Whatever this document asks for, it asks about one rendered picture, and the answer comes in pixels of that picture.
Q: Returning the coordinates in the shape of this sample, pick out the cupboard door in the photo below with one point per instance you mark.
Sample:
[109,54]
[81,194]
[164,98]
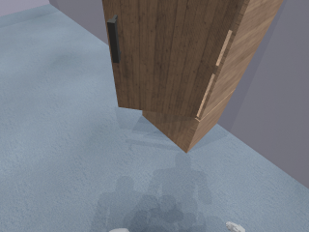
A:
[169,49]

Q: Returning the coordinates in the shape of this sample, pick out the handle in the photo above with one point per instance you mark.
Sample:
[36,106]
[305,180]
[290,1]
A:
[114,39]

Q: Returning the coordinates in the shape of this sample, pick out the robot right hand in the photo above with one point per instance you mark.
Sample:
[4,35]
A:
[234,227]

